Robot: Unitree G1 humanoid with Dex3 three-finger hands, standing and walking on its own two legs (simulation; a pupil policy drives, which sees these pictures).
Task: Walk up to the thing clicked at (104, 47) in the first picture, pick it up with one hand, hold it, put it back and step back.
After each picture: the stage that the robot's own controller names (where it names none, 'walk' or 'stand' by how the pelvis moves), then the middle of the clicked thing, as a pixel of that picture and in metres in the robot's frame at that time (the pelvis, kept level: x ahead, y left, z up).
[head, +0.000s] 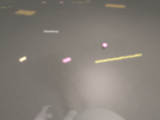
stand; (104, 46) +1.53 -0.27 -0.72
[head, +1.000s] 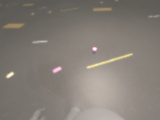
walk; (94, 50) +1.43 +0.06 -0.70
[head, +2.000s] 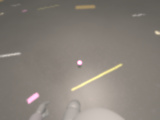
walk; (79, 64) +0.92 +0.24 -0.71
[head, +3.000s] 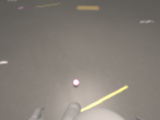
walk; (76, 83) +0.51 +0.20 -0.70
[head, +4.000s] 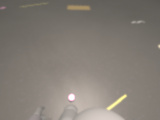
stand; (71, 98) +0.30 +0.17 -0.70
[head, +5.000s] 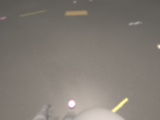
stand; (72, 104) +0.26 +0.19 -0.72
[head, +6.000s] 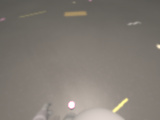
stand; (71, 105) +0.25 +0.20 -0.73
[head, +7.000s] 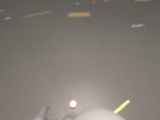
stand; (73, 104) +0.27 +0.18 -0.73
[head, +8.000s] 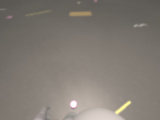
stand; (73, 105) +0.26 +0.17 -0.73
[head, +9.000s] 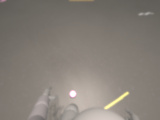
go down; (73, 94) +0.29 +0.17 -0.70
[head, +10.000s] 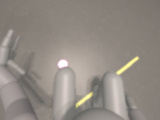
go down; (63, 65) +0.36 +0.21 -0.29
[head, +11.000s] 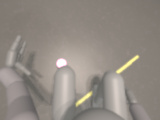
close in; (62, 64) +0.35 +0.22 -0.27
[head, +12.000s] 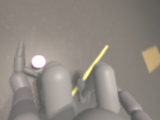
close; (38, 63) +0.34 +0.24 -0.21
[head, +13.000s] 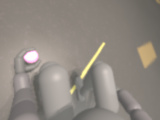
close; (32, 60) +0.36 +0.26 -0.21
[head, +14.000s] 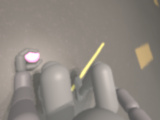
lift; (32, 59) +0.35 +0.26 -0.22
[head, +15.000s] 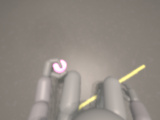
lift; (60, 70) +0.30 +0.22 -0.04
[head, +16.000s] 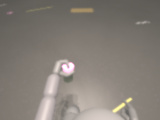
hold; (68, 72) +0.32 +0.16 +0.03
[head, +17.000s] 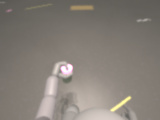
hold; (67, 74) +0.31 +0.18 +0.00
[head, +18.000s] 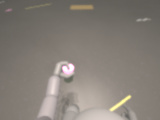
hold; (68, 73) +0.32 +0.17 +0.00
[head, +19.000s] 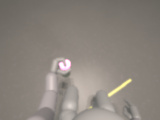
crouch; (65, 69) +0.35 +0.18 -0.05
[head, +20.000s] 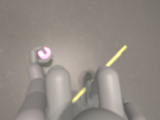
lower; (45, 57) +0.38 +0.25 -0.17
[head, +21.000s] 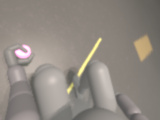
lower; (24, 56) +0.39 +0.28 -0.21
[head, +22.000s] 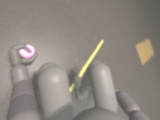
lower; (27, 55) +0.38 +0.28 -0.22
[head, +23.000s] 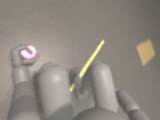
lower; (29, 56) +0.38 +0.27 -0.22
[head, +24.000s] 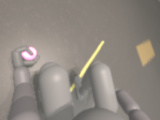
lower; (29, 57) +0.37 +0.27 -0.22
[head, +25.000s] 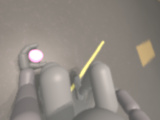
open; (34, 59) +0.36 +0.24 -0.22
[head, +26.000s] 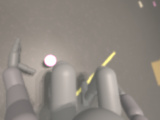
stand; (49, 62) +0.35 +0.23 -0.23
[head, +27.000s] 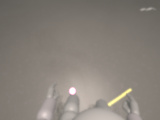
stand; (72, 91) +0.31 +0.16 -0.60
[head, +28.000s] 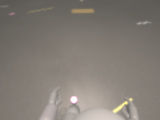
stand; (74, 100) +0.31 +0.17 -0.66
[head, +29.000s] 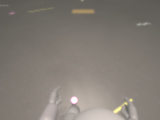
stand; (74, 101) +0.30 +0.16 -0.67
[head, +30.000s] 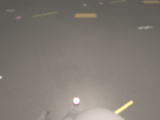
stand; (76, 101) +0.32 +0.16 -0.72
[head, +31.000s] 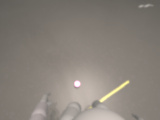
walk; (77, 84) +0.39 +0.12 -0.70
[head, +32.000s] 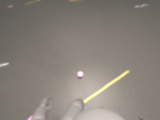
walk; (80, 75) +0.59 +0.17 -0.70
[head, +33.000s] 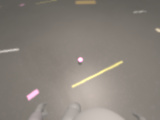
stand; (80, 61) +0.92 +0.21 -0.70
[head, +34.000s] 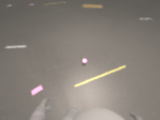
stand; (84, 62) +0.97 +0.12 -0.72
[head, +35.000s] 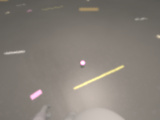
stand; (82, 64) +0.97 +0.15 -0.72
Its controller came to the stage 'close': yes
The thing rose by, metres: 0.72
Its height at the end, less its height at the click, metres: +0.00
